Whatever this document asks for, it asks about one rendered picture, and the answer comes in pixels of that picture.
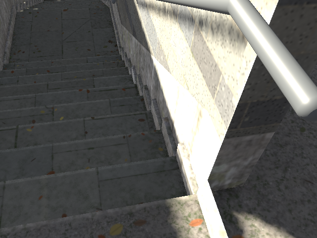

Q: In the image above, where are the stairs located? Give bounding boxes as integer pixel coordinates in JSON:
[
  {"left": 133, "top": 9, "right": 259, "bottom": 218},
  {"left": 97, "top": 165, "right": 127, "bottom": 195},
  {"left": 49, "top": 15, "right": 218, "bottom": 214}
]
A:
[
  {"left": 20, "top": 0, "right": 108, "bottom": 12},
  {"left": 0, "top": 55, "right": 187, "bottom": 229}
]

